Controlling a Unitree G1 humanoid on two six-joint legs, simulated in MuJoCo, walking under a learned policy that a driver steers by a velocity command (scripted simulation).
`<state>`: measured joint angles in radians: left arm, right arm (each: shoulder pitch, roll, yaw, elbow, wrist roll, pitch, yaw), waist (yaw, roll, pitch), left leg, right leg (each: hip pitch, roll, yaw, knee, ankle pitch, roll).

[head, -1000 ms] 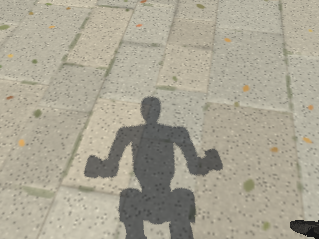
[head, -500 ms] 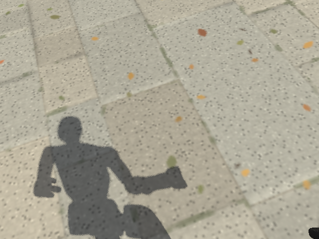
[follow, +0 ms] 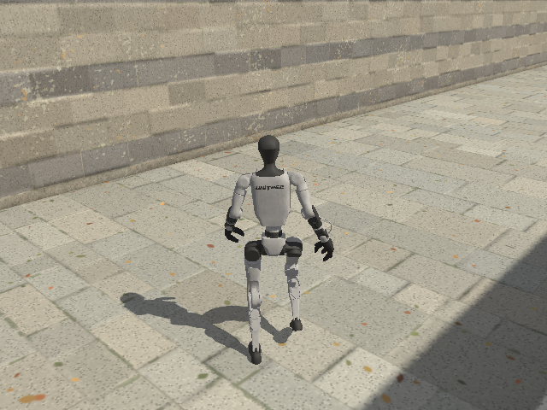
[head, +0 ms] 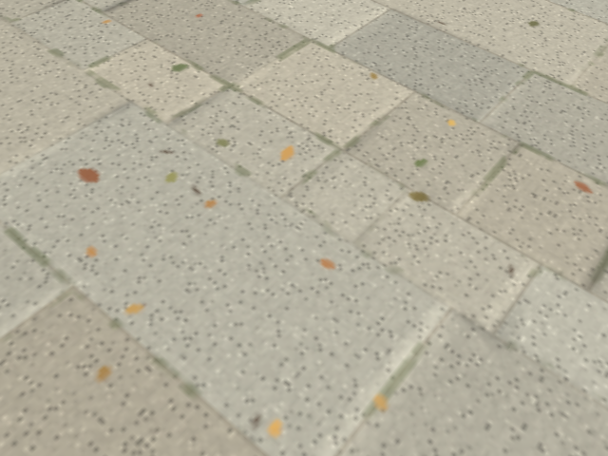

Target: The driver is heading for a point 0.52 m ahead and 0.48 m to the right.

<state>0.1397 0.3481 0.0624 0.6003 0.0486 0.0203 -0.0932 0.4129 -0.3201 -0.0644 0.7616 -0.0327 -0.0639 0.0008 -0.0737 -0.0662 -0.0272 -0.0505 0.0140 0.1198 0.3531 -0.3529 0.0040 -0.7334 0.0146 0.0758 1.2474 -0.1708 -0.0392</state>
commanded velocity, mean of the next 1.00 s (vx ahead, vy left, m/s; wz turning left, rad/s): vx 0.93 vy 0.00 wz -0.53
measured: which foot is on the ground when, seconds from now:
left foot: down 0.00-0.24, up 0.26-0.62, down 0.64-1.00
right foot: up 0.00-0.20, down 0.22-0.66, up 0.68-1.00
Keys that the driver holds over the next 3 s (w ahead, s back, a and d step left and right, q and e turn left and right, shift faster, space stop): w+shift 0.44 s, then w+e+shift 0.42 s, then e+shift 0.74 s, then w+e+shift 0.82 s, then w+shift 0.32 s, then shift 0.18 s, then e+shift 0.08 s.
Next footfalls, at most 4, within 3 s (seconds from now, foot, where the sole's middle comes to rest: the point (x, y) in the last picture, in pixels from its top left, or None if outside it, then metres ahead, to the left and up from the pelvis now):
0.22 right None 0.32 -0.12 -0.77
0.64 left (286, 329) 0.82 -0.03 -0.77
1.06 right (397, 234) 1.12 -0.37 -0.77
1.50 left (399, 177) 1.36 -0.42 -0.77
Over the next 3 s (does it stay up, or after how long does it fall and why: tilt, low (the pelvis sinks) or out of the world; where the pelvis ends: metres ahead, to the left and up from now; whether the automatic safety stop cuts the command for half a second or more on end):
stays up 0.85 -1.10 0.00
